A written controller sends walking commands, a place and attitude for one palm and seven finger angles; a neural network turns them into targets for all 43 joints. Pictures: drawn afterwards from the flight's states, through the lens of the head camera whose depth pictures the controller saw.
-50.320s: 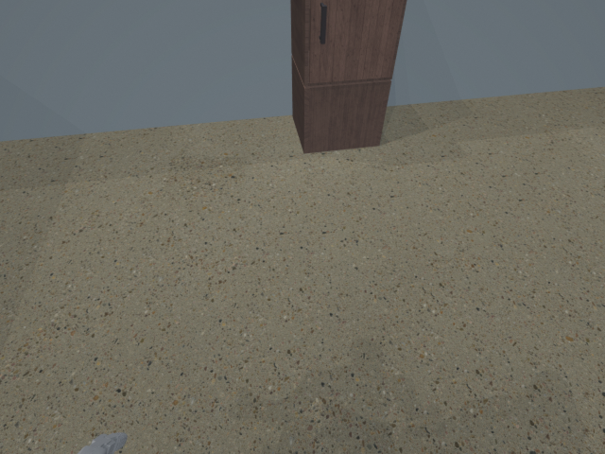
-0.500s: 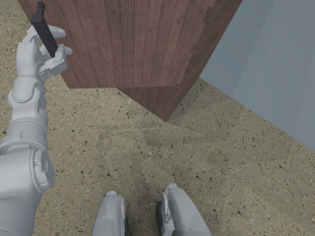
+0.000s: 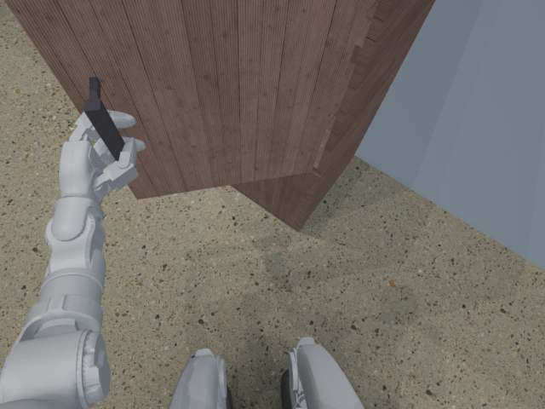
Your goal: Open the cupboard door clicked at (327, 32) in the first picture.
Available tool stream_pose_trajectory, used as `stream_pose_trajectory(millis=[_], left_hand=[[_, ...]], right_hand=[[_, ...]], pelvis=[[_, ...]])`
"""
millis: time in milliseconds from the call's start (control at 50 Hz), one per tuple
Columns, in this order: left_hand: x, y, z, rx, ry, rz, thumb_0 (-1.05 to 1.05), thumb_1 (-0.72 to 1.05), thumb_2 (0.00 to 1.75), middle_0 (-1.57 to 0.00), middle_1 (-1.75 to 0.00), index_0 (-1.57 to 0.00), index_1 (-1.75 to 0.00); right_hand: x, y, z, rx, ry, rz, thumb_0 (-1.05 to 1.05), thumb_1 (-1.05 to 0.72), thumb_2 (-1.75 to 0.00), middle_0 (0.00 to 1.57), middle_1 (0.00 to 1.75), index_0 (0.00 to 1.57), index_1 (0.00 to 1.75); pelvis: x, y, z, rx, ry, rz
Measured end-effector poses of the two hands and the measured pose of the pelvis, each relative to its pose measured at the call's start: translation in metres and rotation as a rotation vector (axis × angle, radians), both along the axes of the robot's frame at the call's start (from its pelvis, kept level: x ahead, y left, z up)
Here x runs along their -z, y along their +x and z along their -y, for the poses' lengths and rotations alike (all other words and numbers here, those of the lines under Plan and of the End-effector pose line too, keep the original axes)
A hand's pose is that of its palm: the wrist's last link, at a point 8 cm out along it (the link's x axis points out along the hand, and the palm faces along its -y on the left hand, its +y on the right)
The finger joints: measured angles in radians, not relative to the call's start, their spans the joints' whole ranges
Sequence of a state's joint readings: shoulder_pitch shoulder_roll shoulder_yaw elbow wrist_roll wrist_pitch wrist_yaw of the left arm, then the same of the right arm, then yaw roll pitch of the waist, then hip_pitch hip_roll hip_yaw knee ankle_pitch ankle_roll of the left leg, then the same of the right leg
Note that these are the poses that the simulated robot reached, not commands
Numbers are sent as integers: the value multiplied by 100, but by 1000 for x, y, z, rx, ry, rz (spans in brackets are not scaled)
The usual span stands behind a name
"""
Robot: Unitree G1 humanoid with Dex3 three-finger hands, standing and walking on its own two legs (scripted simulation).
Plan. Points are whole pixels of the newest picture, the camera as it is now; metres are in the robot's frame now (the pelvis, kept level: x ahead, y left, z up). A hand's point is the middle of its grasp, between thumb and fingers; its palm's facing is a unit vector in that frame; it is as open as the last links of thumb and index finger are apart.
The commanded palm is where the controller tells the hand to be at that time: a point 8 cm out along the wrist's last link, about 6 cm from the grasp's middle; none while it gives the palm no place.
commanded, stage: pull the door open along its arc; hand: left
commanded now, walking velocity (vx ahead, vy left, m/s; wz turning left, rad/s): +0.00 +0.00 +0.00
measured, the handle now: (113, 129) +0.51 +0.21 +0.04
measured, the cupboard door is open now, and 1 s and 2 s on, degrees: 49 85 86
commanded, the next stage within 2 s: open thumb and fingers to let go in 0.76 s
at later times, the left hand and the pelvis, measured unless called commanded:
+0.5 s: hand (180, 240) +0.34 +0.10 +0.03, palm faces +0.43 -0.90 +0.01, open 5.9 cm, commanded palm +0.27 +0.16 +0.03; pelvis +0.01 -0.03 +0.00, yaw +3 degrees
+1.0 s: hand (231, 282) +0.29 +0.04 +0.02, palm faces +0.42 -0.91 -0.03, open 6.1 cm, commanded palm +0.23 +0.09 +0.03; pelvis +0.00 -0.06 +0.00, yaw +6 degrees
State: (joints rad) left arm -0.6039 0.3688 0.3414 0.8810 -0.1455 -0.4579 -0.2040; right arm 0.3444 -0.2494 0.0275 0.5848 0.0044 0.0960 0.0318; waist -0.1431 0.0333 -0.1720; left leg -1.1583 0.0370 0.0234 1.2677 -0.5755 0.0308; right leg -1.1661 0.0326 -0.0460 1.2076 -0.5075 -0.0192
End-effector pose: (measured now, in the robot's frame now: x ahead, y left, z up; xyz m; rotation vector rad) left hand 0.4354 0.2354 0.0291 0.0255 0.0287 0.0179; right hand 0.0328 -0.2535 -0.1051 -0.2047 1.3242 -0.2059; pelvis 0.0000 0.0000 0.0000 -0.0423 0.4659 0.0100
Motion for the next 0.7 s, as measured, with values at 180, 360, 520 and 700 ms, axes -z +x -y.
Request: stream_pose_trajectory(millis=[180, 360, 520, 700], left_hand=[[1, -71, 29, -33, -47, 11, 0, 73, 75, -34, -132, -37, -132], [2, -113, 67, -300, -67, 42, 0, 72, 77, -35, -130, -36, -128], [0, -138, 94, -432, -30, 27, 0, 72, 79, -35, -129, -35, -130], [-4, -171, 126, -433, -17, -18, 1, 72, 78, -31, -130, -35, -133]], right_hand=[[-18, 73, 0, -74, 17, 201, 0, -90, -90, 21, 30, 21, 30], [-15, 139, -13, -216, 65, 354, 0, -91, -90, 20, 30, 20, 30], [-7, 149, -18, -260, 120, 367, 0, -91, -90, 20, 30, 21, 30], [-8, 136, 2, -253, 116, 350, 1, -90, -90, 21, 30, 21, 30]], pelvis=[[-13, 11, 3, 1, 17, 48], [-6, 7, 16, -17, 40, 70], [-6, 6, 34, -38, 55, 88], [-13, 11, 48, -56, 68, 110]])
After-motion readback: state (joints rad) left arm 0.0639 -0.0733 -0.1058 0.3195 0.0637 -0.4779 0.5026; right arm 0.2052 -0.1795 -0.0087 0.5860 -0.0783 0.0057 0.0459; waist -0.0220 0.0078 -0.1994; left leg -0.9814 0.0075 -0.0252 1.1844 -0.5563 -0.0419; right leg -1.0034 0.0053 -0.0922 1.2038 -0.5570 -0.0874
